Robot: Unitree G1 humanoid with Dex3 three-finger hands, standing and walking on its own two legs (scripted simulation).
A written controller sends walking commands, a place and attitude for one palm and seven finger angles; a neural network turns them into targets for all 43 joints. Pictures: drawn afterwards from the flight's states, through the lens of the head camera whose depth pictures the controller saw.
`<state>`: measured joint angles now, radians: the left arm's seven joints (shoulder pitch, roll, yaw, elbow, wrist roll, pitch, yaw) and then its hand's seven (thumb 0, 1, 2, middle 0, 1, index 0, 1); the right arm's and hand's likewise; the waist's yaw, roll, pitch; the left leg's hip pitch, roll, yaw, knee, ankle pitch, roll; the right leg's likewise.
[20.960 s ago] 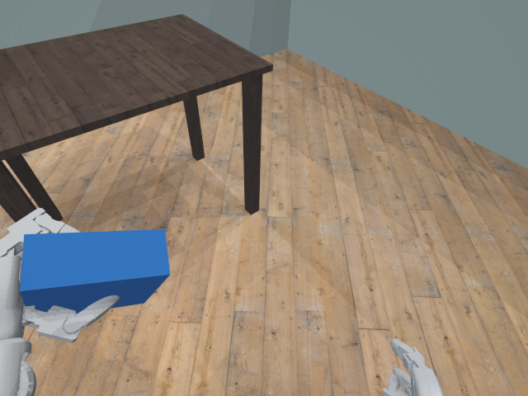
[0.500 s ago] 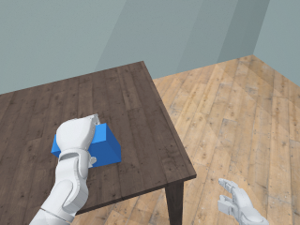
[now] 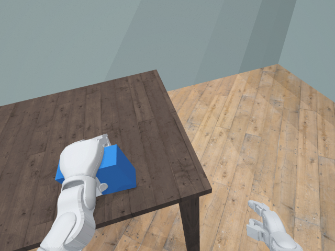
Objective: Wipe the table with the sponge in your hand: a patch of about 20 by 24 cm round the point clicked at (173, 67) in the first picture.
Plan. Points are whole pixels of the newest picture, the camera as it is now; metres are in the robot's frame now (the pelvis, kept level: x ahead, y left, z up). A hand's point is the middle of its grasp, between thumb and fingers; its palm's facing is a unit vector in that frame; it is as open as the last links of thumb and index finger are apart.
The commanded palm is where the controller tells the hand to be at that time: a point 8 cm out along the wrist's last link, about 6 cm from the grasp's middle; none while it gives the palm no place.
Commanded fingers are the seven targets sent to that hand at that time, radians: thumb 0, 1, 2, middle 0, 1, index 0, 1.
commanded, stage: slide across to the third lane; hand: left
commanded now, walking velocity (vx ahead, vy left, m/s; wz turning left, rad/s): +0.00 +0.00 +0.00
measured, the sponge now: (104, 177) +0.27 +0.21 +0.05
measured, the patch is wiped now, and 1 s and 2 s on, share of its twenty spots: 0.85 0.85 0.85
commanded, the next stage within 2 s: wipe forward along the third lane in 0.74 s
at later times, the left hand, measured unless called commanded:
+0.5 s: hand (112, 164) +0.28 +0.17 +0.09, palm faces +0.06 -0.05 -1.00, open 9.5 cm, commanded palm +0.25 +0.14 +0.14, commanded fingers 0.00 0.10 1.30 -1.20 -1.60 -1.20 -1.60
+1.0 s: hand (124, 160) +0.30 +0.15 +0.09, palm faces +0.04 -0.07 -1.00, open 9.5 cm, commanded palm +0.28 +0.14 +0.13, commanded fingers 0.00 0.10 1.30 -1.20 -1.60 -1.20 -1.60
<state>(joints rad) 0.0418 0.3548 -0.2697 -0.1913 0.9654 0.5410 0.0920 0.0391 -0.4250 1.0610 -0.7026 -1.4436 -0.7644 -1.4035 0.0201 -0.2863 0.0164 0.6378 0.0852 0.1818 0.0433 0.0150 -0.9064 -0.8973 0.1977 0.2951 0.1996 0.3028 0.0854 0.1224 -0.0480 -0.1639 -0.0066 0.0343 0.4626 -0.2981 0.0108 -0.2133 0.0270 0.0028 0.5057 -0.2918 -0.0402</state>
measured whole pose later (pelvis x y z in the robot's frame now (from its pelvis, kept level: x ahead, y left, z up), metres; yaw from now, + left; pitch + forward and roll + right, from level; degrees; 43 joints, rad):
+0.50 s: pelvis -0.01 +0.00 +0.00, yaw +2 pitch -1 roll +1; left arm -0.19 0.28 -0.47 0.01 1.01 0.59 0.06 0.00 -0.46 1.08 -0.73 -1.44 -0.79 -1.36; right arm -0.02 -0.27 0.01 0.68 0.09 0.18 0.08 0.02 -0.91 -0.90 0.20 0.29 0.20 0.30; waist 0.11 0.14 -0.05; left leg -0.16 -0.03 0.00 0.46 -0.27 0.02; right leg -0.21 0.00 -0.03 0.51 -0.28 -0.04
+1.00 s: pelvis -0.02 -0.01 +0.00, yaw +1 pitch -1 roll +1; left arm -0.30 0.24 -0.46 0.16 0.97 0.61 0.08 0.00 -0.48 1.10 -0.75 -1.43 -0.82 -1.33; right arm -0.01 -0.29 0.02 0.71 0.10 0.21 0.05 0.01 -0.91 -0.90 0.20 0.30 0.20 0.30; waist 0.09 0.12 -0.05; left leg -0.17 -0.01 0.01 0.46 -0.26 0.00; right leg -0.22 0.02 -0.02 0.51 -0.27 -0.05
